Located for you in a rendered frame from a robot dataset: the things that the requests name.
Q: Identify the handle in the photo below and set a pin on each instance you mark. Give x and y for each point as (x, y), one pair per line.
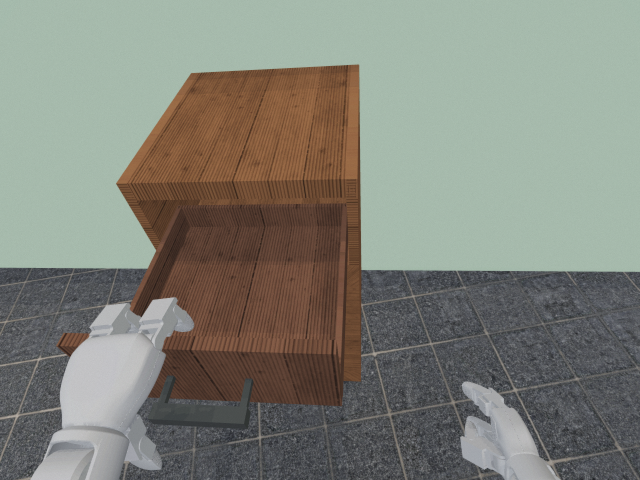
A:
(164, 413)

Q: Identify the robot right hand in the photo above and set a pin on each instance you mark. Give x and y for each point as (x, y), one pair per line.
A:
(490, 446)

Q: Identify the robot left forearm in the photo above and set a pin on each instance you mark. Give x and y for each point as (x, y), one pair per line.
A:
(84, 452)

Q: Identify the robot left hand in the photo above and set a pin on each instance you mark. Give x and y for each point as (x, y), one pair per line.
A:
(110, 375)

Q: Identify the robot right forearm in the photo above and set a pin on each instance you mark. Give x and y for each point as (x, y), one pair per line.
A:
(528, 467)

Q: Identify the cabinet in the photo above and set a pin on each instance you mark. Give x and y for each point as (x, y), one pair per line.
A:
(269, 136)

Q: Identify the drawer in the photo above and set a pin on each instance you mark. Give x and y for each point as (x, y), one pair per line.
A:
(265, 285)

